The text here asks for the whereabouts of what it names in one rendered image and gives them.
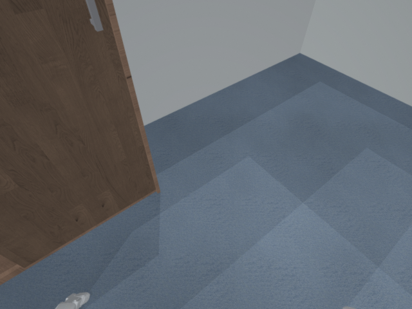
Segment wardrobe door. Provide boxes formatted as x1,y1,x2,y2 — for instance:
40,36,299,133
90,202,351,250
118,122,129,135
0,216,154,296
0,0,156,268
0,255,17,274

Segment handle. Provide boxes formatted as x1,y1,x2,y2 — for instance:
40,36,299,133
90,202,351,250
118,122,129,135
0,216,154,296
86,0,103,32

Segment left robot hand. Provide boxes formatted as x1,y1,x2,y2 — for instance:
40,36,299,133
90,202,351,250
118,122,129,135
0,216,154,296
55,292,90,309

